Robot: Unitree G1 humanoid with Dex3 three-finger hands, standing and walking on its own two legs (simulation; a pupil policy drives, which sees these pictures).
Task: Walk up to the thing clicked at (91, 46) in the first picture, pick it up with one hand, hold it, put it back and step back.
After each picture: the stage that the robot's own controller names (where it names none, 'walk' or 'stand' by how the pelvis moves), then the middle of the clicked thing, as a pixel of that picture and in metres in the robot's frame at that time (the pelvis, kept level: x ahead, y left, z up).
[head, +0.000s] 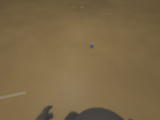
stand; (91, 45) +1.61 -0.01 -0.72
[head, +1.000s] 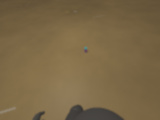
walk; (85, 49) +1.47 +0.21 -0.71
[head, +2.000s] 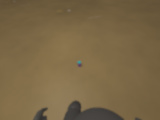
walk; (79, 63) +0.96 +0.26 -0.72
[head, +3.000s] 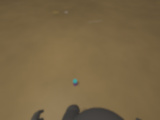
walk; (75, 82) +0.57 +0.20 -0.69
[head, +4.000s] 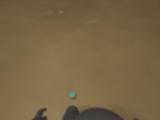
stand; (72, 96) +0.35 +0.19 -0.70
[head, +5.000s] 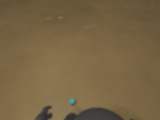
stand; (72, 102) +0.31 +0.20 -0.72
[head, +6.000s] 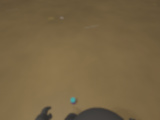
stand; (73, 100) +0.33 +0.19 -0.73
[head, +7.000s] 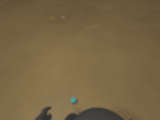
stand; (73, 101) +0.32 +0.19 -0.73
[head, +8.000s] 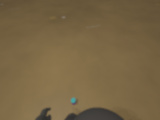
stand; (73, 101) +0.32 +0.19 -0.73
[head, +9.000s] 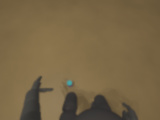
go down; (69, 83) +0.36 +0.19 -0.61
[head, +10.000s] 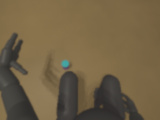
go down; (65, 65) +0.41 +0.21 -0.31
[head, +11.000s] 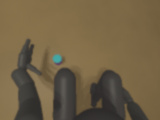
close in; (57, 60) +0.41 +0.23 -0.26
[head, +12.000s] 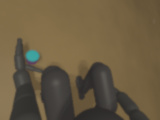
close; (32, 58) +0.40 +0.25 -0.22
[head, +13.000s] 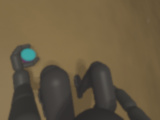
close; (28, 57) +0.40 +0.26 -0.22
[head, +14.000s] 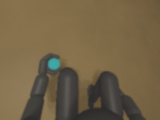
lift; (53, 65) +0.33 +0.25 -0.12
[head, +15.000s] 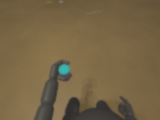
lift; (65, 73) +0.32 +0.17 +0.03
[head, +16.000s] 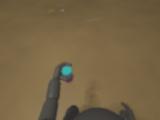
hold; (67, 74) +0.32 +0.17 +0.01
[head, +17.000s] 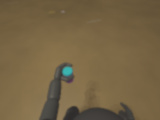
crouch; (68, 75) +0.32 +0.17 +0.00
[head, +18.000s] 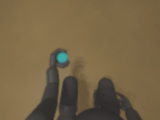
crouch; (63, 60) +0.41 +0.19 -0.08
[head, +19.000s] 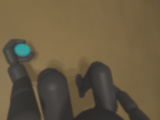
lower; (24, 53) +0.42 +0.27 -0.22
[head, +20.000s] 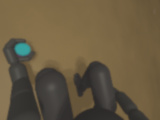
lower; (23, 52) +0.42 +0.27 -0.22
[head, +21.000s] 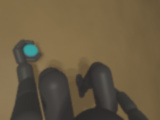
lower; (31, 53) +0.41 +0.25 -0.22
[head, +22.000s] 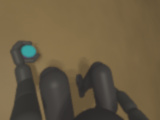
lower; (29, 53) +0.41 +0.26 -0.22
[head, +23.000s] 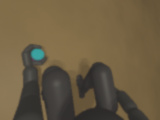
loosen; (37, 56) +0.39 +0.22 -0.23
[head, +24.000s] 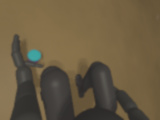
withdraw; (34, 57) +0.40 +0.23 -0.23
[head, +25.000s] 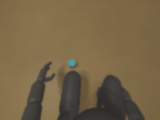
walk; (72, 64) +0.42 +0.18 -0.34
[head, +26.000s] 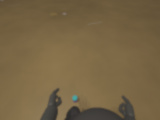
stand; (75, 99) +0.34 +0.15 -0.66
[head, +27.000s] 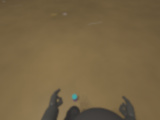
stand; (74, 97) +0.35 +0.17 -0.67
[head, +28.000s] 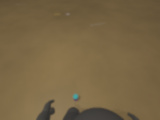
stand; (75, 97) +0.35 +0.16 -0.69
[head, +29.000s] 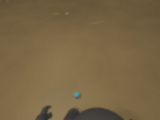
walk; (76, 95) +0.37 +0.16 -0.72
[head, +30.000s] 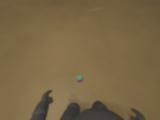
walk; (79, 79) +0.52 +0.12 -0.69
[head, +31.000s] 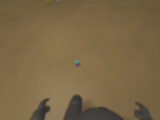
walk; (76, 63) +0.81 +0.25 -0.68
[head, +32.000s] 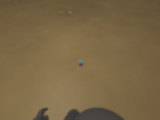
stand; (80, 63) +1.02 +0.19 -0.71
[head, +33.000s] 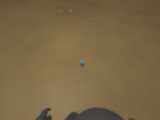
stand; (81, 63) +1.00 +0.17 -0.73
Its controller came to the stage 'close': yes
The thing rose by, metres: 0.72
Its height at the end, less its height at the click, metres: +0.00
